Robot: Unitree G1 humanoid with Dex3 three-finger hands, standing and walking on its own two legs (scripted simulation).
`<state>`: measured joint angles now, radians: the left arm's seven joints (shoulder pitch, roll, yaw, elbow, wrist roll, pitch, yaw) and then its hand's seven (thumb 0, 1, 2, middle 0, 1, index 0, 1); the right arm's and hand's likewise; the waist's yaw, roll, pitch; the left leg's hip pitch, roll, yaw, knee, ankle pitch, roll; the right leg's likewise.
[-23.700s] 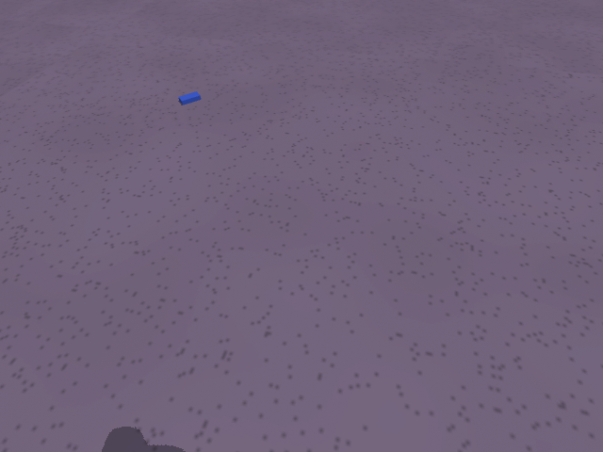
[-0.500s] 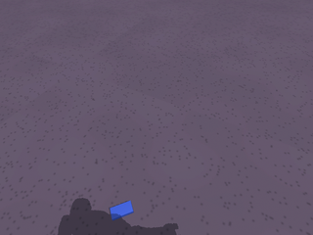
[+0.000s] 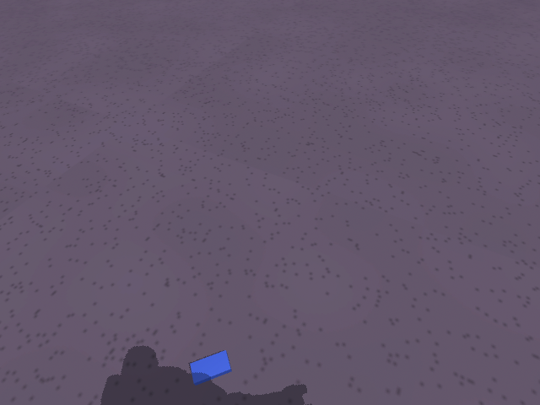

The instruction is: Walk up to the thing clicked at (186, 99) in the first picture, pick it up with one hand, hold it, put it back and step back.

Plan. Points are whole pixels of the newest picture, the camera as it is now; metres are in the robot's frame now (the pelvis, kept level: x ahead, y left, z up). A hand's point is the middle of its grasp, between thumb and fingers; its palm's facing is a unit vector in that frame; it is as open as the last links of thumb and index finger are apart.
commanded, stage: stand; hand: left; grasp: from above
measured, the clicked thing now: (210, 367) +0.40 +0.25 -0.77
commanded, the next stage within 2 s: rise first in 0.54 s
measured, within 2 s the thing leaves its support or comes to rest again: neither
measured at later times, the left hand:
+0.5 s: hand out of the picture +0.07 +0.25 -0.16, palm faces -0.04 -0.94 -0.34, open 7.4 cm
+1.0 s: hand out of the picture +0.14 +0.25 -0.18, palm faces -0.08 -0.92 -0.39, open 11.0 cm
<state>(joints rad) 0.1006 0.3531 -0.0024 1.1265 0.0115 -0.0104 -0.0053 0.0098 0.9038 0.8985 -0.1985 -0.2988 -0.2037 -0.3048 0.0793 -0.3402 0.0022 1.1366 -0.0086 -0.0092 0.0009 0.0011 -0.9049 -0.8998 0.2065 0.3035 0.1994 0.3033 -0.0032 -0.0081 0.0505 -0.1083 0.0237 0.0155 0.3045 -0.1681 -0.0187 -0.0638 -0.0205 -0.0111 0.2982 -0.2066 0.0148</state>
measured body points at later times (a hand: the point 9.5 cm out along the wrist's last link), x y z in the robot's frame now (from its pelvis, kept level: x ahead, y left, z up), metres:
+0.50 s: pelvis +0.00 +0.00 +0.00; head +0.01 +0.00 +0.45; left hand +0.07 +0.30 -0.14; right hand +0.07 -0.30 -0.13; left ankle +0.00 +0.13 -0.75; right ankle -0.03 -0.13 -0.75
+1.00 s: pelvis -0.02 +0.00 -0.03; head +0.05 +0.01 +0.41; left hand +0.14 +0.30 -0.16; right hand +0.08 -0.26 -0.15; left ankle +0.00 +0.13 -0.75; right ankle -0.03 -0.13 -0.75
